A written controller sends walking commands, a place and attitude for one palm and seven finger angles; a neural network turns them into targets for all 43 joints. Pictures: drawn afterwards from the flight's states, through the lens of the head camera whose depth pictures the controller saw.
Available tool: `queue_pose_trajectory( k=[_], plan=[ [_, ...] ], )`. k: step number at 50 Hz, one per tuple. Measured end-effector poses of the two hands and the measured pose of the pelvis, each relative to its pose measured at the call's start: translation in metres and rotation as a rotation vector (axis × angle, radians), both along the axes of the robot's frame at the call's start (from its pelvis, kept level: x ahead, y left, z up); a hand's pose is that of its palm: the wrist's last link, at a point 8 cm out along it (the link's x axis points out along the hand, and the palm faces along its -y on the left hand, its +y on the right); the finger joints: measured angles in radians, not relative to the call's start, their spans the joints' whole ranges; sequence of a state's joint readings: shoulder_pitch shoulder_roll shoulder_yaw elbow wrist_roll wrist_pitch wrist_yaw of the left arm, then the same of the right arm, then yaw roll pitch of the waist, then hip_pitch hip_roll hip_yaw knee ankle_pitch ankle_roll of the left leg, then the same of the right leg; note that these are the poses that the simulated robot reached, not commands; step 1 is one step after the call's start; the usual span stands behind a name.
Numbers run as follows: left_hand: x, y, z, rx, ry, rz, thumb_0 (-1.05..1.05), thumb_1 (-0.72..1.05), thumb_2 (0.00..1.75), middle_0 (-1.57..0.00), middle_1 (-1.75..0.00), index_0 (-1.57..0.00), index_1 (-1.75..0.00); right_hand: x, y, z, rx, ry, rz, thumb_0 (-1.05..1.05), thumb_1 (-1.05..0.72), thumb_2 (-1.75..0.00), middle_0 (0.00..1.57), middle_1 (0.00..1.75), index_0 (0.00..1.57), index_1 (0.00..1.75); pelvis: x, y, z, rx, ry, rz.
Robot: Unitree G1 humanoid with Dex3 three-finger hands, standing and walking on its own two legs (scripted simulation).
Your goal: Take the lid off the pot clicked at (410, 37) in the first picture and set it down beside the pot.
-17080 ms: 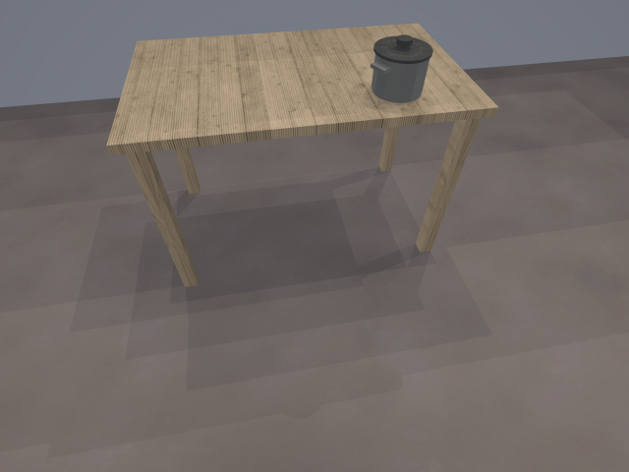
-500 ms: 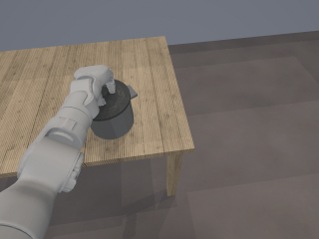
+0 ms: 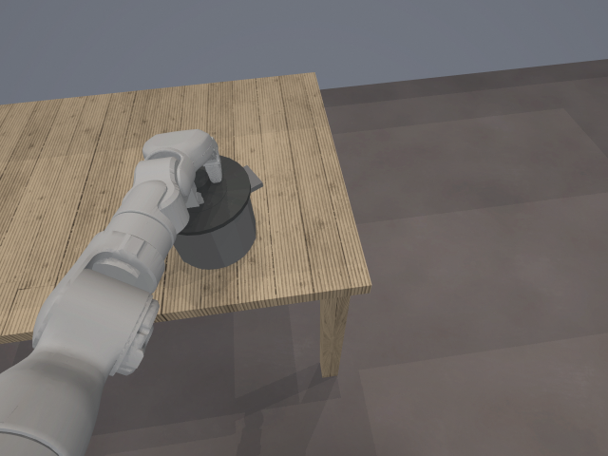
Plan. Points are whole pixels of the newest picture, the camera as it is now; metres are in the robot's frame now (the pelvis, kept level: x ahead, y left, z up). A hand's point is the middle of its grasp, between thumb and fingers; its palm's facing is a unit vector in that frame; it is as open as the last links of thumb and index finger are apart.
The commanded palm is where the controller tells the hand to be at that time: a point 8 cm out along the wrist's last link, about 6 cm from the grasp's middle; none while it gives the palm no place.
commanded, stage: lift the lid straight up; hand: left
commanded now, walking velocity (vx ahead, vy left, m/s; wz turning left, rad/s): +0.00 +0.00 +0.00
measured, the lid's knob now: (195, 182) +0.51 +0.14 +0.05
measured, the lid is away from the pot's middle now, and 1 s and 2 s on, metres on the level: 0.00 0.00 0.00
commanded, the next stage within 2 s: move the lid sideways beside the pot in 1.86 s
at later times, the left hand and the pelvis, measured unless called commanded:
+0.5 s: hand (178, 176) +0.47 +0.15 +0.11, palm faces -0.34 -0.06 -0.94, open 7.1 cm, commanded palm +0.48 +0.15 +0.19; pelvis +0.00 +0.00 +0.00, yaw +1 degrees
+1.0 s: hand (172, 149) +0.47 +0.14 +0.15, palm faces -0.29 -0.05 -0.96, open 7.1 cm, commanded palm +0.47 +0.14 +0.23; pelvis +0.00 +0.00 +0.01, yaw +1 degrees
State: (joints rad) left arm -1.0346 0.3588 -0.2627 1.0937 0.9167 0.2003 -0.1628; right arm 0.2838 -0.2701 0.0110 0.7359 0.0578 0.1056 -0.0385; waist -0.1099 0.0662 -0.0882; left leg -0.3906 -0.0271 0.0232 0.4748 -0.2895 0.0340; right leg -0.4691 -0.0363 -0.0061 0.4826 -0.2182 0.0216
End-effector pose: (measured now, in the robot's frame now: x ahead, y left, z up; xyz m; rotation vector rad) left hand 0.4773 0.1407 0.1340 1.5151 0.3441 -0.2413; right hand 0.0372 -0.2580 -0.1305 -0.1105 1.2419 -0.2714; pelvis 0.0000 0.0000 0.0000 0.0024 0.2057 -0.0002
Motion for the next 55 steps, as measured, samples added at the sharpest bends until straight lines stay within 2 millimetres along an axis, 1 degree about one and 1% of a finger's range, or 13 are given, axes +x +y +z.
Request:
queue_pose_trajectory(
  k=[3,9,18,24,30,44,55],
  plan=[
    [-0.001,-0.003,0.001,0.000,0.000,-0.009,0.00,0.30,0.71,-0.68,-0.94,-0.69,-0.94,0.006,0.001,0.000,0.003,-0.016,0.006,0.01,-0.91,-0.90,0.20,0.30,0.20,0.29,0.001,0.000,0.001,0.000,-0.004,0.003],
    [-0.004,-0.001,0.005,-0.008,-0.012,0.000,0.00,0.30,0.70,-0.68,-0.94,-0.70,-0.93,0.022,0.004,0.000,0.012,-0.057,0.027,0.01,-0.91,-0.90,0.20,0.30,0.20,0.29,0.004,-0.001,0.002,0.001,-0.017,0.007],
    [-0.006,0.003,0.021,-0.010,-0.028,0.025,0.00,0.29,0.70,-0.69,-0.94,-0.71,-0.93,0.046,0.007,0.003,0.020,-0.108,0.063,0.01,-0.91,-0.90,0.20,0.30,0.20,0.29,0.004,-0.002,0.003,0.002,-0.035,0.011],
    [-0.008,0.006,0.030,-0.009,-0.025,0.014,0.00,0.29,0.70,-0.69,-0.94,-0.71,-0.93,0.055,0.006,0.007,0.010,-0.137,0.074,0.01,-0.91,-0.90,0.20,0.30,0.20,0.29,0.003,-0.001,0.004,0.002,-0.045,0.015],
    [-0.009,0.008,0.038,-0.006,-0.031,0.003,0.00,0.29,0.71,-0.69,-0.94,-0.71,-0.93,0.054,0.006,0.009,0.000,-0.141,0.078,0.01,-0.91,-0.90,0.20,0.30,0.20,0.29,0.000,0.000,0.004,0.004,-0.052,0.018],
    [-0.007,0.005,0.064,-0.002,-0.070,0.004,0.00,0.29,0.70,-0.69,-0.94,-0.71,-0.93,0.034,0.013,0.003,0.028,-0.107,0.075,0.01,-0.91,-0.90,0.20,0.30,0.20,0.29,-0.002,0.004,0.005,0.006,-0.061,0.016],
    [-0.008,-0.001,0.082,0.001,-0.079,0.014,0.00,0.29,0.70,-0.70,-0.94,-0.71,-0.94,0.037,0.013,0.004,0.031,-0.133,0.082,0.01,-0.91,-0.90,0.20,0.30,0.20,0.29,-0.006,0.003,0.005,0.009,-0.071,0.013]
  ],
)
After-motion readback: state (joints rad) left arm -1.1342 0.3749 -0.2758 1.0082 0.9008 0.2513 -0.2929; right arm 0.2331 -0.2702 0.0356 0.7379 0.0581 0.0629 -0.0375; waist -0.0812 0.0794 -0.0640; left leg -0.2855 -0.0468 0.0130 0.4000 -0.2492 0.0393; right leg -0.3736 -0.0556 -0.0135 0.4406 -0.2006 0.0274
